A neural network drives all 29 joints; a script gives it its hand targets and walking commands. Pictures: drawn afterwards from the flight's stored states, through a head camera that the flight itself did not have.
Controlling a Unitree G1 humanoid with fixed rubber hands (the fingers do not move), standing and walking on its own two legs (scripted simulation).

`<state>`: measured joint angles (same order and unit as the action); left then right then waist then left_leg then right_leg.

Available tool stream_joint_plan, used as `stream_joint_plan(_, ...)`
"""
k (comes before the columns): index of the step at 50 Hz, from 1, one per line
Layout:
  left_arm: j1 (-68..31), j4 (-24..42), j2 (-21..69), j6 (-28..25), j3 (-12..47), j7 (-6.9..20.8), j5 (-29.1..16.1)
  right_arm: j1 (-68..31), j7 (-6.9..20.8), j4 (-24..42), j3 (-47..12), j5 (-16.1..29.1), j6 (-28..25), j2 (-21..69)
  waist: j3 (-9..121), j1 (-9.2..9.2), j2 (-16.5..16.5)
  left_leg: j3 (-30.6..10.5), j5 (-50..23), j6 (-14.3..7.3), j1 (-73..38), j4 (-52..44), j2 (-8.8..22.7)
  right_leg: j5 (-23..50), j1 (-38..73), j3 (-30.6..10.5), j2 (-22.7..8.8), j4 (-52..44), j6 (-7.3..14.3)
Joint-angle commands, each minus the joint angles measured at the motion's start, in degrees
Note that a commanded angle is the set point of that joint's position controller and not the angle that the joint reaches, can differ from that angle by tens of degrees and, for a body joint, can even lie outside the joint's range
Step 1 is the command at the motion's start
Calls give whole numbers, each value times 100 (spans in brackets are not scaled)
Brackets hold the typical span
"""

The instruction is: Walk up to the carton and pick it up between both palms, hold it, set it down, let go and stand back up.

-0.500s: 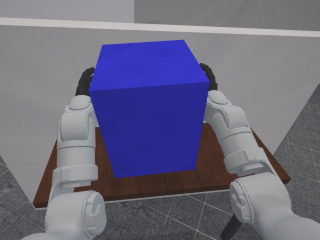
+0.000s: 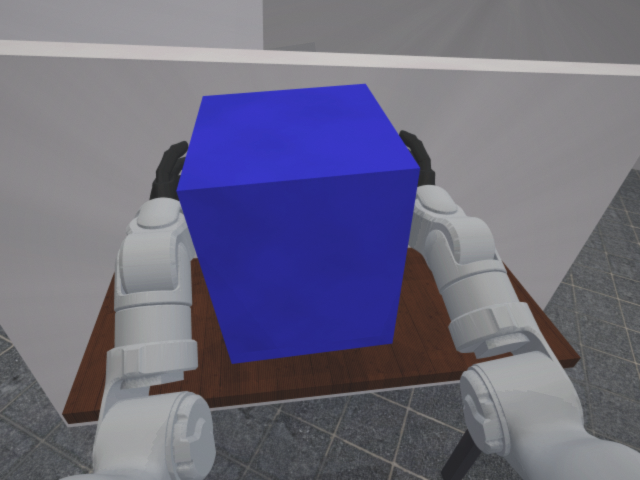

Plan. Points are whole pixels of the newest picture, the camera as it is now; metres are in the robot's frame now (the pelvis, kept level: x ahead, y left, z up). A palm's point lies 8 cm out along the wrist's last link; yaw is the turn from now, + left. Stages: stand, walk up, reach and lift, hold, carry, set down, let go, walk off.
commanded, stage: hold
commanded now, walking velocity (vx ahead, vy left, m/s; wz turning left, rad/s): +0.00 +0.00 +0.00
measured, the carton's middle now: (299, 222) +0.36 +0.00 +0.20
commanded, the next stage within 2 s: none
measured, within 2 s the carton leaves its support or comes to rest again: neither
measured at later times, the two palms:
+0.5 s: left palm (166, 207) +0.36 +0.16 +0.23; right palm (415, 190) +0.36 -0.14 +0.25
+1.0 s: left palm (176, 207) +0.37 +0.15 +0.22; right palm (416, 194) +0.37 -0.14 +0.23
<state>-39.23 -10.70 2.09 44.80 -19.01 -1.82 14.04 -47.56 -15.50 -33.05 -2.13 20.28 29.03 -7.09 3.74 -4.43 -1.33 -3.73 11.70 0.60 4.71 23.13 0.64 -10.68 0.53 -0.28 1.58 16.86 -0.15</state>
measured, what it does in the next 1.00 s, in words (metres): stands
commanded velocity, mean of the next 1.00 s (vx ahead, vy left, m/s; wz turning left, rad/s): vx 0.00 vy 0.00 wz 0.00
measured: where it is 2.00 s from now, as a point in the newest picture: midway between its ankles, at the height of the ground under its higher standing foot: outside the picture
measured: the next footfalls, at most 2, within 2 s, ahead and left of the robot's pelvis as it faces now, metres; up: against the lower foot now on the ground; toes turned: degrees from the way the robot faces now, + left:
none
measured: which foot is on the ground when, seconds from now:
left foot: down 0.00-1.00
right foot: down 0.00-1.00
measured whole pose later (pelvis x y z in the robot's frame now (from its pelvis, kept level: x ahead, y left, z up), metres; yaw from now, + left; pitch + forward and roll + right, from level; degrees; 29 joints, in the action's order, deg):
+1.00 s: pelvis +0.01 +0.00 +0.00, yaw +0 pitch -5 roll -1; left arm -39.0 -11.9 1.9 43.7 -18.4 -2.6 13.3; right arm -47.5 -15.4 -33.9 -3.0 20.5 28.1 -7.6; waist 4.6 -4.9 -1.2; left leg -4.1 11.8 0.7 6.2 23.1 0.5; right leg -11.0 -0.9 -0.2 1.6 16.9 0.0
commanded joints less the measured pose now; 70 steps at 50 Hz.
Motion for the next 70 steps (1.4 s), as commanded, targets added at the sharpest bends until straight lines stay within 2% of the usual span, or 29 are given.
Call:
stream_joint_plan(1, -4789, 697, 3407, -332, 3260, 725, -1001, -4964, 560, 1994, -1901, 691, -219, 4213, 2277, -51, 344, 198, -1964, 188, -888, -132, -298, 1574, 79, 138, 304, -146, -319)
stream_joint_plan(7, -4794, 396, 3360, -330, 3158, 737, -934, -5124, 602, 1867, -1770, 561, -233, 4200, 2095, 2, 364, 242, -1573, 166, -717, -235, -324, 1213, -43, 166, 284, -216, -323)
stream_joint_plan(11, -4779, 59, 3294, -360, 3031, 764, -881, -4984, 609, 1494, -1630, 426, -227, 4161, 1878, -80, 292, 232, -1171, 119, -526, -346, -306, 889, -73, 136, 241, -281, -288)
stream_joint_plan(15, -4974, 220, 3374, -459, 3096, 740, -995, -5257, 623, 1709, -1709, 523, -302, 4284, 2312, -46, 325, 243, -1461, 113, -602, -247, -332, 1207, 60, 136, 259, -184, -342)
stream_joint_plan(19, -4960, -69, 3288, -446, 2875, 749, -866, -5215, 630, 1342, -1628, 467, -268, 4277, 1990, 39, 229, 264, -1160, 77, -517, -359, -337, 861, -100, 134, 248, -280, -339)
stream_joint_plan(20, -4980, -66, 3308, -462, 2910, 748, -875, -5165, 630, 1285, -1604, 451, -283, 4255, 2001, -22, 281, 252, -1164, 88, -511, -378, -313, 848, -85, 139, 231, -263, -325)
stream_joint_plan(22, -5043, 36, 3452, -493, 3026, 729, -972, -5379, 648, 1541, -1602, 509, -349, 4266, 2287, -41, 409, 243, -1200, 134, -583, -328, -325, 828, -82, 131, 248, -248, -298)
stream_joint_plan(24, -5256, 127, 3377, -535, 3033, 678, -1022, -5317, 666, 1394, -1615, 567, -326, 4306, 2306, -17, 441, 215, -1301, 136, -615, -292, -319, 813, -173, 150, 264, -237, -290)
stream_joint_plan(27, -5274, -141, 3307, -538, 2847, 669, -872, -5176, 694, 966, -1493, 467, -282, 4300, 1941, 46, 368, 257, -944, 119, -481, -425, -310, 435, -280, 147, 259, -311, -303)
stream_joint_plan(30, -5257, -322, 3439, -551, 2883, 647, -947, -5346, 724, 1034, -1379, 414, -339, 4255, 2000, 1, 423, 221, -797, 124, -437, -446, -280, 252, -405, 164, 235, -330, -249)
stream_joint_plan(33, -5265, -76, 3546, -605, 3075, 608, -1080, -5469, 700, 1396, -1577, 544, -408, 4331, 2460, -17, 429, 197, -1325, 156, -616, -275, -297, 774, -187, 156, 277, -237, -245)
stream_joint_plan(35, -5189, 170, 3620, -605, 3245, 569, -1167, -5397, 646, 1618, -1712, 663, -385, 4338, 2688, -137, 487, 151, -1707, 218, -839, -120, -327, 1200, -79, 153, 306, -184, -270)
stream_joint_plan(37, -5134, 200, 3626, -576, 3214, 583, -1162, -5359, 623, 1688, -1669, 676, -367, 4252, 2618, -146, 499, 154, -1595, 234, -801, -129, -327, 1081, -79, 143, 289, -196, -261)
stream_joint_plan(38, -4985, 7, 3485, -546, 3129, 598, -1040, -5062, 606, 1369, -1564, 568, -312, 4177, 2229, -179, 448, 162, -1411, 232, -648, -226, -313, 987, -167, 104, 267, -266, -255)
stream_joint_plan(39, -5068, 171, 3480, -562, 3117, 615, -1061, -5009, 613, 1331, -1545, 544, -312, 4216, 2309, -184, 402, 164, -1319, 212, -639, -274, -299, 850, -162, 143, 271, -251, -252)
stream_joint_plan(41, -4965, 184, 3362, -535, 3058, 634, -950, -4912, 628, 1283, -1603, 519, -279, 4167, 2204, -98, 340, 174, -1368, 191, -643, -311, -301, 927, -98, 126, 260, -259, -274)
stream_joint_plan(43, -4924, 442, 3410, -509, 3172, 641, -1006, -4882, 618, 1481, -1739, 662, -282, 4170, 2427, -114, 500, 150, -1744, 240, -779, -197, -318, 1308, 28, 133, 293, -172, -260)
stream_joint_plan(45, -4863, 450, 3308, -492, 3127, 649, -990, -5051, 577, 1729, -1919, 746, -272, 4292, 2482, 6, 247, 194, -1830, 193, -785, -148, -341, 1499, 158, 131, 303, -136, -341)
stream_joint_plan(49, -4767, 692, 3499, -472, 3317, 625, -1088, -5175, 535, 2296, -2055, 847, -324, 4325, 2683, -13, 330, 160, -2149, 218, -912, -31, -371, 1885, 182, 115, 314, -61, -363)
stream_joint_plan(51, -4546, 517, 3366, -386, 3189, 653, -972, -5045, 489, 2217, -2047, 780, -267, 4242, 2309, 31, 276, 160, -2040, 184, -874, -61, -349, 1853, 123, 125, 309, -111, -368)
stream_joint_plan(52, -4520, 557, 3335, -371, 3193, 686, -946, -4839, 475, 2117, -2004, 755, -253, 4253, 2249, -23, 285, 183, -2013, 176, -829, -87, -365, 1918, 151, 104, 295, -130, -386)
stream_joint_plan(56, -4370, 923, 3317, -313, 3281, 737, -960, -4822, 430, 2478, -2192, 874, -236, 4187, 2510, -18, 248, 187, -2467, 203, -1059, 50, -376, 2483, 373, 98, 325, -18, -408)
stream_joint_plan(59, -4305, 818, 3141, -239, 3149, 810, -834, -4575, 394, 2166, -2136, 775, -131, 4208, 2086, 1, 147, 200, -2170, 175, -898, -72, -371, 2415, 367, 114, 292, -57, -445)
stream_joint_plan(61, -4350, 813, 3142, -211, 3189, 865, -793, -4510, 408, 2094, -2042, 726, -99, 4141, 1934, -42, 316, 232, -2040, 190, -807, -129, -370, 2217, 337, 118, 278, -90, -420)
stream_joint_plan(63, -4361, 1035, 3223, -222, 3353, 900, -897, -4469, 405, 2263, -2075, 771, -123, 4125, 2160, -112, 314, 204, -2255, 225, -893, -47, -364, 2350, 404, 115, 293, -59, -398)
stream_joint_plan(65, -4414, 911, 3227, -225, 3344, 893, -924, -4702, 405, 2392, -2060, 736, -125, 4123, 2098, -109, 312, 201, -2177, 235, -891, -61, -368, 2196, 308, 115, 301, -99, -376)
stream_joint_plan(67, -4603, 879, 3277, -259, 3329, 876, -927, -4821, 421, 2304, -2015, 702, -131, 4215, 2051, -73, 341, 208, -2127, 235, -848, -71, -369, 2136, 188, 142, 294, -102, -383)
stream_joint_plan(68, -4502, 633, 3232, -236, 3252, 893, -891, -4761, 419, 2177, -1952, 641, -118, 4155, 1915, -129, 301, 205, -1941, 208, -818, -125, -367, 2021, 180, 124, 267, -157, -394)
stream_joint_plan(70, -4509, 753, 3260, -276, 3308, 895, -895, -4645, 437, 2116, -1936, 585, -115, 4169, 1924, -142, 332, 221, -1921, 232, -813, -158, -353, 1905, 174, 138, 289, -146, -366)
